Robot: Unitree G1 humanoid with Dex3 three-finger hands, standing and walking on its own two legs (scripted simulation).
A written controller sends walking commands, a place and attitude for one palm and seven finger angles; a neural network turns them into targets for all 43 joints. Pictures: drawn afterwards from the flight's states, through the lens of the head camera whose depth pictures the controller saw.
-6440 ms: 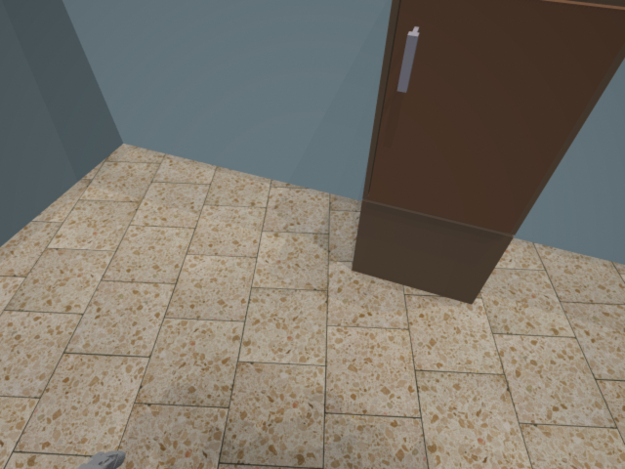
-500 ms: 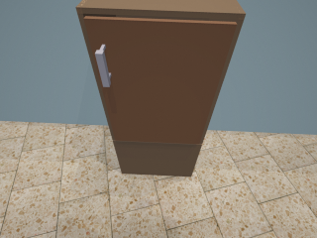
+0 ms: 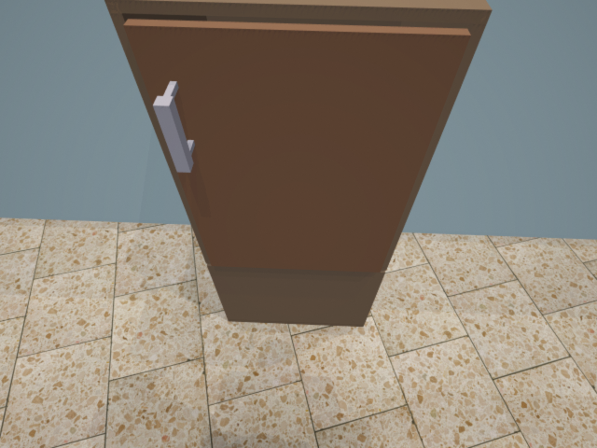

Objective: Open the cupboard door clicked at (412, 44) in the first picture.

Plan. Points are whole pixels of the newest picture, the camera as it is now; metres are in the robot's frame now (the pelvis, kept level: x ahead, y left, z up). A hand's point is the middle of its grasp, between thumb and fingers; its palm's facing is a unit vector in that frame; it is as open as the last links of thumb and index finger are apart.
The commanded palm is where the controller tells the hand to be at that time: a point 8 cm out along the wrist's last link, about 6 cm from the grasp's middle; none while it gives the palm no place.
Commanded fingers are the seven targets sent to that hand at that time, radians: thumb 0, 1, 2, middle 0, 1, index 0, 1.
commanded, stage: come to a stop and stand still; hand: left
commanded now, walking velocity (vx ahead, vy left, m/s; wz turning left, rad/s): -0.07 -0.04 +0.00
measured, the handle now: (178, 128) +0.51 +0.23 +0.12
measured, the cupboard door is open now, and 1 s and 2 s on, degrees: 0 0 0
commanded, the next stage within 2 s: look again from close up in 1.46 s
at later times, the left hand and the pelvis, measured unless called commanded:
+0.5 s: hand out of the picture +0.00 +0.16 -0.16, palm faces +0.02 -0.98 -0.21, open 7.3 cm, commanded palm none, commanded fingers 0.00 0.90 0.90 -0.20 -0.30 -0.20 -0.30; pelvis -0.01 -0.02 +0.01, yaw +1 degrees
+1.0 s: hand out of the picture +0.00 +0.24 -0.16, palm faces +0.03 -0.97 -0.24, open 7.4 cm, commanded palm none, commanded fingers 0.00 0.90 0.90 -0.20 -0.30 -0.20 -0.30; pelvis -0.05 +0.04 +0.01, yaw +1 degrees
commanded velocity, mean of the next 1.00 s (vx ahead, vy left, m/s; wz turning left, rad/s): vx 0.00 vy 0.00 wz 0.00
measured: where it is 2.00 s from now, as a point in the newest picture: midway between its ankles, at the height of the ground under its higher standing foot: outside the picture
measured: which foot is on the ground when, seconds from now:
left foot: down 0.00-1.00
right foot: down 0.00-1.00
